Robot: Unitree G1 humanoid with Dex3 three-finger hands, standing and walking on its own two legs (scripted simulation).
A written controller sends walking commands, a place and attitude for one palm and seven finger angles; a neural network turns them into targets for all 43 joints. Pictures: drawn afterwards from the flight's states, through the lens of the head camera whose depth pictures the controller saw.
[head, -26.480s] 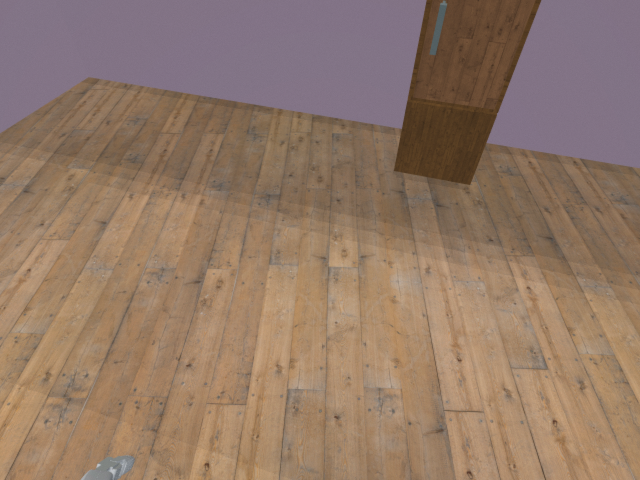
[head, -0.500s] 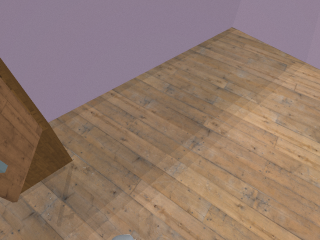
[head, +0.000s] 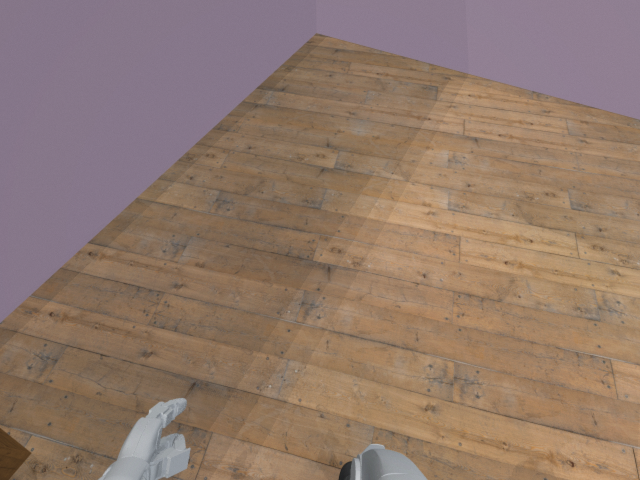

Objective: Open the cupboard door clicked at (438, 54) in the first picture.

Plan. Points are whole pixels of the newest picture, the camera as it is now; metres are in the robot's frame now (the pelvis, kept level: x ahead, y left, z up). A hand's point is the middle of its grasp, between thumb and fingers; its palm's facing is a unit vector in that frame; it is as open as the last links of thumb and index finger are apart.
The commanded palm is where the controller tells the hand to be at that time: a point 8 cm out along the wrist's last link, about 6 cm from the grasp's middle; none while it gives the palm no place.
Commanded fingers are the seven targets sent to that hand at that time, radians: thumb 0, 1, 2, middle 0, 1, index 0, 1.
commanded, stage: walk to a spot facing it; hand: left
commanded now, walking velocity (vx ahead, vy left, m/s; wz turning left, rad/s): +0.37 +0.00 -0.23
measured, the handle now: out of the picture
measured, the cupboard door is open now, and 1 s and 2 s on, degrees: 53 53 53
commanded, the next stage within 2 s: turn to face it in 0.88 s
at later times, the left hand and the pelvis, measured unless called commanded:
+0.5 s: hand (214, 467) +0.16 +0.15 -0.15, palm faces +0.03 -0.99 -0.15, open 7.3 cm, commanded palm none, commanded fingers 0.00 0.90 0.90 -0.20 -0.30 -0.20 -0.30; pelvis +0.25 -0.01 +0.02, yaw -6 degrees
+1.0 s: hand (275, 185) +0.67 +0.10 -0.13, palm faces -0.25 -0.94 -0.22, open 7.3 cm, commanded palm none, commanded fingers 0.00 0.90 0.90 -0.20 -0.30 -0.20 -0.30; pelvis +0.49 -0.06 +0.01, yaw -12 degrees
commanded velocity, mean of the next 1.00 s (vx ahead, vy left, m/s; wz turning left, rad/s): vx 0.34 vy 0.00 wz -0.10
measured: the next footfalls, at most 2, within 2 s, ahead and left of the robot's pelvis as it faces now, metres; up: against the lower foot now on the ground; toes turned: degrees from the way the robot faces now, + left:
left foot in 0.54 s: +0.41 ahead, +0.08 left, +0.00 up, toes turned -1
right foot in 1.00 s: +0.60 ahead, -0.19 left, +0.00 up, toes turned -18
